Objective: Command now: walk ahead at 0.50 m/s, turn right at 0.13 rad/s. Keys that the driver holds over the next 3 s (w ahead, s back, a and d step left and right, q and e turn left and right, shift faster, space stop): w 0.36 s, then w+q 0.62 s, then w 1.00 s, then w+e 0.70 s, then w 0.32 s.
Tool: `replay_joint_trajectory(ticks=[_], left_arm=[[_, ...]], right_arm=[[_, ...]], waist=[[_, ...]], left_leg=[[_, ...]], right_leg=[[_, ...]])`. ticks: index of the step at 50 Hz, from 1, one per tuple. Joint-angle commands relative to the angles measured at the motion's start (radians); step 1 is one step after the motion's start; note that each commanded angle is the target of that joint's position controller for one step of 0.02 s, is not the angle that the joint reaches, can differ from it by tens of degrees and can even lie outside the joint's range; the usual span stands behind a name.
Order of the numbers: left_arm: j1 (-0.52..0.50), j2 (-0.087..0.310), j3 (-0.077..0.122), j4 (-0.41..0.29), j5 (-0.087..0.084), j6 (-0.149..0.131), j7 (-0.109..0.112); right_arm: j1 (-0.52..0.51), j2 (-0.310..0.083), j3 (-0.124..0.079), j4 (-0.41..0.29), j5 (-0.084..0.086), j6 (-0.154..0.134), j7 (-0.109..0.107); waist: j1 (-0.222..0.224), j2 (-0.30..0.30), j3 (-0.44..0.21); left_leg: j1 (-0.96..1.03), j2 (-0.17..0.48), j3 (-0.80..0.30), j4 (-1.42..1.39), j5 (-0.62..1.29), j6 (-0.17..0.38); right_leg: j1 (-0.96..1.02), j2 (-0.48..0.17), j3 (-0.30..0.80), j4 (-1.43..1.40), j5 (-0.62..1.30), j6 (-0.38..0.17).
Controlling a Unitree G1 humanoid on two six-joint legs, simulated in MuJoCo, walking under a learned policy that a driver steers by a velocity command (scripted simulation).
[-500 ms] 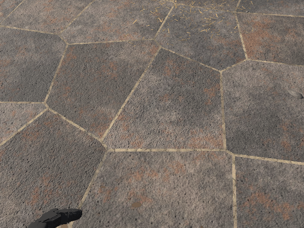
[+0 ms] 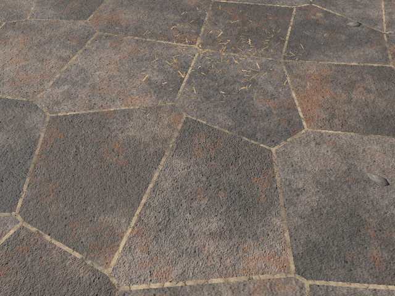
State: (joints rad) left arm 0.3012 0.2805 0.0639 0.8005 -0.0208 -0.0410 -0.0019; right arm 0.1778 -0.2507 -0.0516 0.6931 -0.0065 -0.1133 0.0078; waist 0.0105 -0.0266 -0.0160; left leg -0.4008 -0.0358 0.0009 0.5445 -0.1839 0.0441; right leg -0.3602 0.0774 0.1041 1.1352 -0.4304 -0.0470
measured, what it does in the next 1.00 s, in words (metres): walks ahead, turning left: right foot, then left foot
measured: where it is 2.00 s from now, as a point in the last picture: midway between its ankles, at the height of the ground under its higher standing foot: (160, 167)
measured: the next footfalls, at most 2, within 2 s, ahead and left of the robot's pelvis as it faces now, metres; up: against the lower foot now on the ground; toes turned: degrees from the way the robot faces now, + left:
right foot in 0.40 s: +0.35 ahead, -0.15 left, +0.00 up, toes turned +0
left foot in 0.94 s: +0.62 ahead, +0.12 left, +0.00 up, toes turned +18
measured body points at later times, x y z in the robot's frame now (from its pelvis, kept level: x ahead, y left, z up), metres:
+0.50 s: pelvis +0.25 -0.05 +0.00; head +0.28 -0.06 +0.45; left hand +0.45 +0.20 -0.08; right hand +0.28 -0.33 -0.13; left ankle +0.13 +0.09 -0.65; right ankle +0.31 -0.15 -0.73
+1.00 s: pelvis +0.52 +0.02 -0.01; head +0.56 +0.03 +0.43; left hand +0.48 +0.30 -0.14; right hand +0.78 -0.18 -0.10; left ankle +0.59 +0.11 -0.73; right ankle +0.37 -0.16 -0.65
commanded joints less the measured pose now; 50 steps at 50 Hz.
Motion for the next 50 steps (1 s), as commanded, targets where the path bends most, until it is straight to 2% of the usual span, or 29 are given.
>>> replay_joint_trajectory(ticks=[1, 4, 8, 12, 15, 17, 18, 19, 20, 21, 22, 23, 24, 25, 26, 27, 29, 32, 36, 39, 41, 42, 44, 45, 46, 47, 48, 49, 50], left_arm=[[-0.101, 0.091, 0.023, -0.113, 0.015, -0.023, -0.001], [-0.081, 0.056, 0.018, -0.108, 0.014, -0.017, -0.001], [-0.195, 0.023, 0.001, -0.132, 0.018, -0.024, -0.003], [-0.299, 0.028, -0.003, -0.153, 0.008, -0.033, -0.017], [-0.362, 0.038, -0.004, -0.179, 0.003, -0.043, -0.029], [-0.357, 0.055, 0.0, -0.184, 0.001, -0.052, -0.036], [-0.31, 0.07, 0.007, -0.173, 0.004, -0.054, -0.036], [-0.213, 0.096, 0.023, -0.142, 0.011, -0.056, -0.031], [-0.043, 0.155, 0.048, -0.104, 0.021, -0.058, -0.021], [0.11, 0.262, 0.074, -0.084, 0.04, -0.053, -0.01], [0.143, 0.22, 0.064, -0.063, 0.023, -0.043, -0.012], [0.089, 0.152, 0.042, -0.066, 0.015, -0.041, -0.012], [0.023, 0.114, 0.028, -0.074, 0.016, -0.041, -0.01], [-0.042, 0.081, 0.017, -0.075, 0.02, -0.045, -0.014], [-0.083, 0.056, 0.01, -0.074, 0.026, -0.053, -0.018], [-0.106, 0.054, 0.012, -0.069, 0.031, -0.06, -0.02], [-0.114, 0.065, 0.019, -0.051, 0.034, -0.075, -0.02], [-0.096, 0.089, 0.028, -0.02, 0.04, -0.079, -0.008], [-0.073, 0.116, 0.03, 0.003, 0.031, -0.072, 0.006], [-0.006, 0.143, 0.037, 0.035, 0.02, -0.055, 0.012], [0.018, 0.156, 0.042, 0.049, 0.01, -0.037, 0.014], [0.015, 0.165, 0.044, 0.05, 0.007, -0.028, 0.016], [0.001, 0.197, 0.053, 0.043, 0.004, -0.011, 0.025], [-0.006, 0.21, 0.056, 0.039, 0.005, -0.002, 0.03], [-0.024, 0.211, 0.054, 0.032, 0.002, 0.004, 0.035], [-0.012, 0.185, 0.042, 0.014, 0.016, -0.003, 0.038], [0.092, 0.026, -0.009, -0.037, 0.047, -0.034, 0.015], [-0.018, 0.108, 0.002, -0.048, 0.012, -0.077, -0.002], [-0.105, 0.148, 0.014, -0.075, -0.026, -0.097, -0.012]], right_arm=[[0.108, -0.114, -0.03, -0.014, -0.007, 0.006, 0.001], [0.101, -0.121, -0.031, 0.002, 0.007, 0.002, 0.003], [0.129, -0.167, -0.044, 0.035, 0.017, 0.01, -0.005], [0.187, -0.179, -0.047, 0.075, 0.028, 0.019, -0.005], [0.222, -0.184, -0.048, 0.104, 0.032, 0.029, -0.005], [0.224, -0.199, -0.052, 0.119, 0.034, 0.039, -0.008], [0.209, -0.208, -0.053, 0.121, 0.035, 0.043, -0.01], [0.204, -0.198, -0.048, 0.123, 0.039, 0.046, -0.012], [0.189, -0.166, -0.032, 0.112, 0.03, 0.045, -0.013], [0.241, -0.076, -0.001, 0.076, 0.015, 0.031, -0.011], [0.276, -0.078, 0.003, 0.085, 0.032, 0.015, -0.01], [0.21, -0.176, -0.025, 0.078, 0.052, 0.01, -0.007], [0.148, -0.181, -0.028, 0.064, 0.053, 0.012, -0.006], [0.117, -0.165, -0.029, 0.061, 0.043, 0.02, -0.009], [0.118, -0.156, -0.035, 0.064, 0.034, 0.032, -0.013], [0.141, -0.133, -0.033, 0.072, 0.035, 0.045, -0.012], [0.149, -0.1, -0.029, 0.073, 0.037, 0.063, -0.013], [0.096, -0.092, -0.03, 0.051, 0.031, 0.069, -0.014], [-0.032, -0.067, -0.016, 0.009, 0.026, 0.062, 0.011], [-0.131, -0.054, -0.006, -0.042, 0.027, 0.063, 0.032], [-0.169, -0.062, -0.006, -0.074, 0.028, 0.065, 0.046], [-0.173, -0.07, -0.009, -0.087, 0.029, 0.066, 0.053], [-0.129, -0.102, -0.026, -0.097, 0.028, 0.071, 0.06], [-0.048, -0.132, -0.042, -0.084, 0.028, 0.075, 0.059], [0.101, -0.178, -0.07, -0.049, 0.031, 0.076, 0.049], [0.259, -0.259, -0.104, -0.014, 0.031, 0.086, 0.027], [0.223, -0.354, -0.114, -0.021, 0.038, 0.078, 0.021], [0.263, -0.271, -0.089, -0.046, 0.03, 0.067, 0.022], [0.226, -0.218, -0.073, -0.036, 0.018, 0.057, 0.022]], waist=[[-0.044, 0.092, 0.019], [-0.021, 0.133, -0.002], [-0.049, 0.105, 0.011], [-0.091, 0.111, 0.031], [-0.105, 0.114, 0.058], [-0.085, 0.124, 0.054], [-0.05, 0.129, 0.032], [0.001, 0.119, -0.023], [0.081, 0.091, -0.137], [0.109, -0.107, -0.304], [0.106, -0.248, -0.375], [0.111, -0.14, -0.219], [0.087, -0.1, -0.124], [0.056, -0.063, -0.049], [0.026, -0.079, -0.01], [0.002, -0.09, 0.007], [-0.018, -0.066, 0.022], [-0.016, -0.035, 0.042], [0.027, -0.021, 0.079], [0.065, -0.001, 0.112], [0.068, -0.003, 0.119], [0.058, -0.011, 0.112], [0.014, -0.051, 0.054], [-0.036, -0.066, 0.001], [-0.121, -0.05, -0.075], [-0.186, 0.047, -0.17], [-0.054, 0.298, -0.256], [-0.133, 0.179, -0.365], [-0.141, 0.131, -0.225]], left_leg=[[0.306, 0.284, -0.415, -0.304, -0.061, 0.175], [0.255, 0.244, -0.298, -0.35, 0.097, 0.177], [0.25, 0.229, -0.194, -0.382, 0.172, 0.168], [0.263, 0.223, -0.139, -0.369, 0.171, 0.152], [0.331, 0.26, -0.161, -0.336, 0.182, 0.147], [0.376, 0.282, -0.172, -0.292, 0.243, 0.133], [0.381, 0.278, -0.16, -0.244, 0.336, 0.119], [0.351, 0.241, -0.135, -0.135, 0.47, 0.098], [0.232, 0.188, -0.096, 0.074, 0.451, 0.063], [-0.124, 0.058, -0.013, 0.454, 0.088, -0.008], [-0.317, 0.004, -0.097, 0.653, -0.4, -0.022], [-0.398, 0.061, -0.139, 0.731, -0.352, -0.015], [-0.397, 0.105, -0.116, 0.711, -0.263, -0.009], [-0.369, 0.132, -0.105, 0.659, -0.193, -0.015], [-0.326, 0.157, -0.113, 0.618, -0.139, -0.018], [-0.277, 0.167, -0.115, 0.605, -0.101, -0.024], [-0.267, 0.169, -0.118, 0.588, -0.044, -0.036], [-0.319, 0.161, -0.132, 0.484, 0.091, -0.053], [-0.265, 0.145, -0.05, 0.235, 0.276, -0.041], [-0.304, 0.139, -0.016, 0.134, 0.263, -0.018], [-0.33, 0.128, 0.009, 0.096, 0.194, 0.003], [-0.313, 0.113, 0.029, 0.083, 0.147, 0.017], [-0.197, 0.049, 0.091, 0.085, 0.038, 0.054], [-0.087, 0.009, 0.114, 0.086, -0.007, 0.078], [0.129, -0.031, 0.116, 0.023, 0.036, 0.113], [0.445, 0.061, -0.065, -0.007, 0.06, 0.168], [0.785, 0.318, -0.632, -0.087, -0.079, 0.361], [0.836, 0.368, -0.822, -0.22, -0.163, 0.383], [0.737, 0.345, -0.661, -0.241, -0.078, 0.325]], right_leg=[[-0.366, -0.144, 0.004, 0.0, 0.104, 0.01], [-0.293, -0.154, -0.036, -0.125, 0.155, 0.033], [-0.27, -0.158, -0.058, -0.38, 0.344, 0.056], [-0.201, -0.131, -0.078, -0.541, 0.472, 0.063], [-0.21, -0.121, -0.083, -0.603, 0.425, 0.038], [-0.174, -0.11, -0.093, -0.639, 0.359, 0.008], [-0.097, -0.094, -0.11, -0.666, 0.349, -0.01], [0.068, -0.073, -0.125, -0.699, 0.355, -0.034], [0.332, -0.146, -0.054, -0.671, 0.382, -0.081], [0.731, -0.408, 0.293, -0.665, 0.358, -0.201], [0.788, -0.51, 0.578, -0.788, 0.189, -0.284], [0.664, -0.471, 0.473, -0.82, 0.094, -0.238], [0.537, -0.426, 0.339, -0.847, 0.099, -0.195], [0.415, -0.383, 0.251, -0.893, 0.15, -0.173], [0.331, -0.352, 0.18, -0.929, 0.214, -0.156], [0.271, -0.335, 0.123, -0.961, 0.262, -0.147], [0.224, -0.328, 0.031, -0.995, 0.387, -0.149], [0.237, -0.319, -0.082, -1.007, 0.525, -0.144], [0.246, -0.289, -0.208, -1.026, 0.537, -0.111], [0.357, -0.33, -0.237, -1.005, 0.564, -0.108], [0.445, -0.357, -0.254, -0.961, 0.639, -0.098], [0.473, -0.364, -0.267, -0.925, 0.731, -0.088], [0.505, -0.364, -0.296, -0.793, 1.061, -0.066], [0.498, -0.357, -0.308, -0.665, 1.191, -0.055], [0.42, -0.325, -0.329, -0.465, 1.183, -0.028], [0.178, -0.28, -0.328, -0.167, 0.893, 0.014], [-0.289, -0.063, -0.237, 0.182, -0.099, 0.073], [-0.398, -0.05, -0.016, 0.278, -0.159, 0.057], [-0.461, -0.104, -0.01, 0.253, -0.064, 0.034]])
